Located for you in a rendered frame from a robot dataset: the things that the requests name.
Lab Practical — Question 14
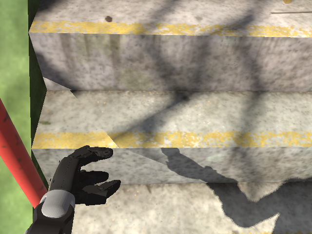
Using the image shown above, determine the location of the left robot forearm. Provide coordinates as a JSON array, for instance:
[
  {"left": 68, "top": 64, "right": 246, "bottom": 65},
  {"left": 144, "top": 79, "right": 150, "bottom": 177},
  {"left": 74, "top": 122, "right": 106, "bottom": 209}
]
[{"left": 23, "top": 189, "right": 75, "bottom": 234}]

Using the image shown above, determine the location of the robot left hand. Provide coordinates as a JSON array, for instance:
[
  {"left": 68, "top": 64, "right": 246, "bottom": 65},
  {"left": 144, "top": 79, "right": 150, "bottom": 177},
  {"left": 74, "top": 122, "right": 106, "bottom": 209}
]
[{"left": 50, "top": 145, "right": 121, "bottom": 206}]

